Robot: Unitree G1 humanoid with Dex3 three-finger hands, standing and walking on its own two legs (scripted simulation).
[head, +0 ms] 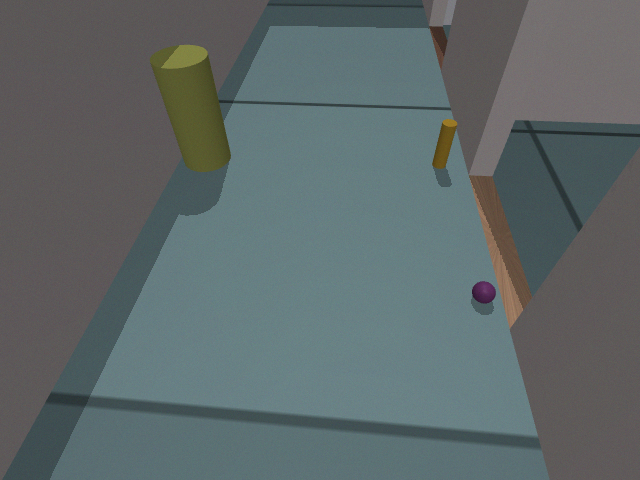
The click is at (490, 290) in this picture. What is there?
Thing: free ball
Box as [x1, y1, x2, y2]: [472, 281, 495, 303]
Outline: 481,281 474,285 472,289 472,294 476,300 484,303 493,299 495,295 495,290 493,286 488,282
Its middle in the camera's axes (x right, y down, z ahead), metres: +0.61 +0.21 +1.44
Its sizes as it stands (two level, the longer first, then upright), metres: 0.083 0.083 0.083
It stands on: the floor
